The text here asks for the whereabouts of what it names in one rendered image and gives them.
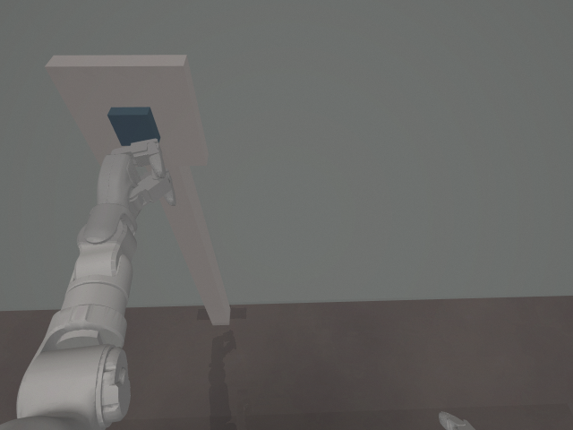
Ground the robot left upper arm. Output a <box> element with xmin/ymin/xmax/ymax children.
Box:
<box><xmin>0</xmin><ymin>344</ymin><xmax>131</xmax><ymax>430</ymax></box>

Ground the panel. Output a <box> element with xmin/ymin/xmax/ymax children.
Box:
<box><xmin>45</xmin><ymin>55</ymin><xmax>230</xmax><ymax>325</ymax></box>

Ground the robot left hand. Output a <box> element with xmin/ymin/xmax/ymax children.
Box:
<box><xmin>97</xmin><ymin>138</ymin><xmax>176</xmax><ymax>219</ymax></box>

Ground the robot left forearm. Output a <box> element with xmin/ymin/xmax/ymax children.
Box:
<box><xmin>16</xmin><ymin>203</ymin><xmax>137</xmax><ymax>418</ymax></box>

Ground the button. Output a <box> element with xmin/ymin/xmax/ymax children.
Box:
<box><xmin>107</xmin><ymin>107</ymin><xmax>160</xmax><ymax>146</ymax></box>

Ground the robot right hand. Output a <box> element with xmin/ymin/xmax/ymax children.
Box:
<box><xmin>439</xmin><ymin>411</ymin><xmax>475</xmax><ymax>430</ymax></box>

